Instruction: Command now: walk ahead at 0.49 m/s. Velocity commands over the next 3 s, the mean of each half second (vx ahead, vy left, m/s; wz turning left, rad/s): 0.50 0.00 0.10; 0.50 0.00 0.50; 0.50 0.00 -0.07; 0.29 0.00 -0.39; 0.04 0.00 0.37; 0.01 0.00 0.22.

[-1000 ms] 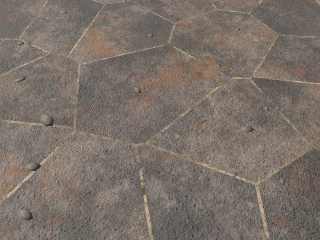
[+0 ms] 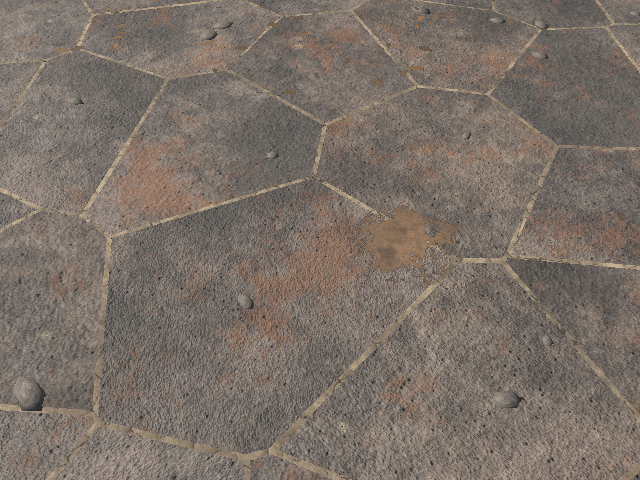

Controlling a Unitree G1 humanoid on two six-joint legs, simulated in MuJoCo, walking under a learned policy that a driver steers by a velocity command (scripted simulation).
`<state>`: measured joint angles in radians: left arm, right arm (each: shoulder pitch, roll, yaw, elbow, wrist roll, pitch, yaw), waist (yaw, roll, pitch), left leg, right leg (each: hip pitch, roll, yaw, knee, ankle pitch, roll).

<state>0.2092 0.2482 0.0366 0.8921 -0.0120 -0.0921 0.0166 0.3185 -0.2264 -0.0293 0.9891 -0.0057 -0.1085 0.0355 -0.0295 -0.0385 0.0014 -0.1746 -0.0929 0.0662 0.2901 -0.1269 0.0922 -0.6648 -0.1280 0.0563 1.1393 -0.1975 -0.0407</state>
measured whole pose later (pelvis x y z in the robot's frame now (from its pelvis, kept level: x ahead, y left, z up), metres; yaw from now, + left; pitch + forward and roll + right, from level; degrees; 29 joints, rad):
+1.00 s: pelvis +0.54 +0.01 -0.01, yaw +21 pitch +2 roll +0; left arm 0.20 0.27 0.05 0.85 -0.02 -0.13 0.01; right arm 0.21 -0.26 -0.09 0.79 0.02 -0.06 0.04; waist -0.01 -0.01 0.05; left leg -0.36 -0.10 0.02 0.51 -0.18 0.11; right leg -0.42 -0.06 0.03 1.25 -0.38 -0.01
